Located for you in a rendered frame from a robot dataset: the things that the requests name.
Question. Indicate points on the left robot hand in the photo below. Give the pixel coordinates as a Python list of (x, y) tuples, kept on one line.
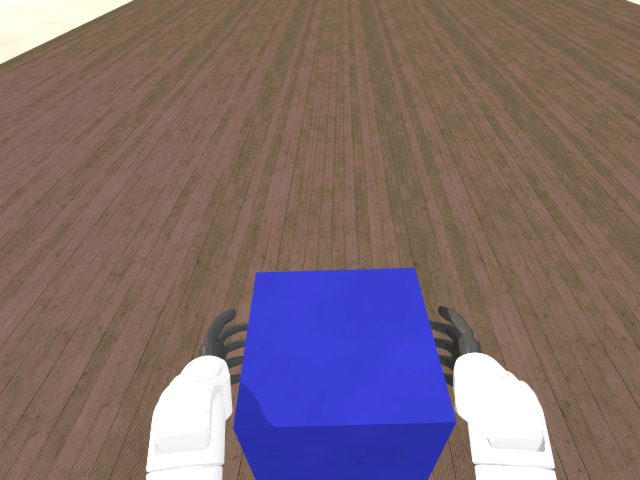
[(215, 336)]

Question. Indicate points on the carton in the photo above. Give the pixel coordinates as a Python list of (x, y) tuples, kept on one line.
[(341, 378)]

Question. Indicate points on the right robot hand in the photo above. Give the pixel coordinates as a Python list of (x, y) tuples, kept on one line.
[(462, 335)]

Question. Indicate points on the right robot forearm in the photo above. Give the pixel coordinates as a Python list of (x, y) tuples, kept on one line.
[(507, 429)]

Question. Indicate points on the left robot forearm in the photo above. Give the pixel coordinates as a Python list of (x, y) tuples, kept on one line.
[(187, 439)]

